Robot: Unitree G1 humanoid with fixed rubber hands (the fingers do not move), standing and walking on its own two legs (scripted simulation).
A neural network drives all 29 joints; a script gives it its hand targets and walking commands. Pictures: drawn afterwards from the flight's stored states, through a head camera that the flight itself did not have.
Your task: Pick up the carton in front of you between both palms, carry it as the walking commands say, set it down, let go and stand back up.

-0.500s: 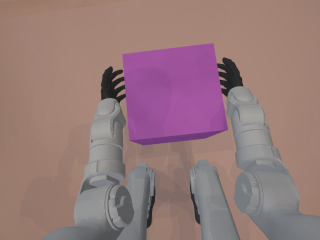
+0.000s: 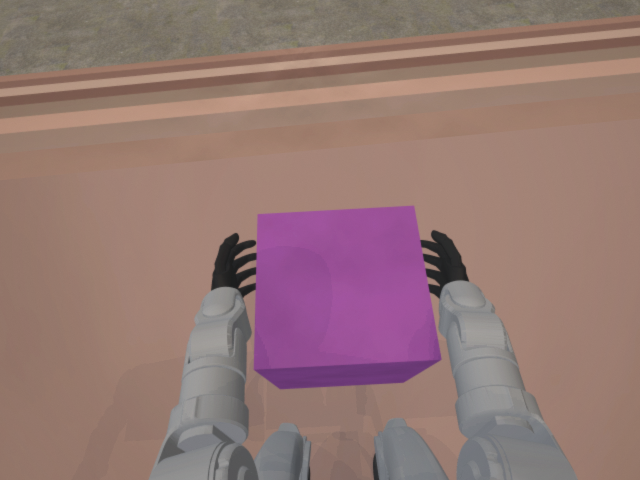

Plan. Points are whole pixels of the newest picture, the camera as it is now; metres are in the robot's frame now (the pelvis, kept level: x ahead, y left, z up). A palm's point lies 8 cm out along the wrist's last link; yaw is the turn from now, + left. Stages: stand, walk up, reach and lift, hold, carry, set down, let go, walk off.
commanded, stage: reach and lift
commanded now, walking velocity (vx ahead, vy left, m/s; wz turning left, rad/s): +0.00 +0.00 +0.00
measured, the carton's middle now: (339, 308) +0.36 +0.00 -0.10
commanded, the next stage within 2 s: hold in 1.44 s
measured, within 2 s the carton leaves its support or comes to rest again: neither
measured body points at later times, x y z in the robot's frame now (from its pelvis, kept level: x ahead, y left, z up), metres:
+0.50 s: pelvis +0.03 +0.01 +0.08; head -0.01 +0.00 +0.53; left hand +0.34 +0.16 +0.10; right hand +0.33 -0.15 +0.09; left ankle +0.04 +0.13 -0.66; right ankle +0.05 -0.12 -0.66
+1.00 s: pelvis +0.02 +0.00 +0.08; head +0.00 +0.00 +0.53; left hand +0.34 +0.15 +0.11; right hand +0.33 -0.15 +0.10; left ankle +0.04 +0.13 -0.66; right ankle +0.05 -0.12 -0.66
